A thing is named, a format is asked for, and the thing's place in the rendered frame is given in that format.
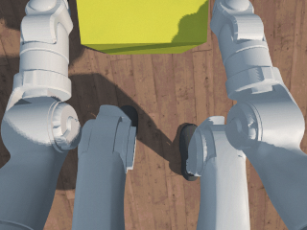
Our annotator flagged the robot left forearm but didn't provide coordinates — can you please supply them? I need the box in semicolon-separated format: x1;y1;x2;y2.
1;0;74;145

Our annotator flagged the robot left upper arm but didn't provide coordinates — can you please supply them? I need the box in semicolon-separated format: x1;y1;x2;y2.
0;101;83;230

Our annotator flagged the robot right upper arm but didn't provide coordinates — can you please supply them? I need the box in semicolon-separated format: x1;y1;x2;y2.
224;97;307;230

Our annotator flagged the robot right forearm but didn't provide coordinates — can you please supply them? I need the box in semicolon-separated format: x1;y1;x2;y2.
209;0;305;131

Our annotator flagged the robot left foot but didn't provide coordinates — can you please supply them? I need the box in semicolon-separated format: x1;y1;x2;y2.
120;105;138;136

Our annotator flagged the carton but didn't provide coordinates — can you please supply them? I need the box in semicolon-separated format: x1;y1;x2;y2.
76;0;209;55

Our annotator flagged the left robot shin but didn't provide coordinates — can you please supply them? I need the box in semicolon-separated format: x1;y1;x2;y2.
78;104;130;159

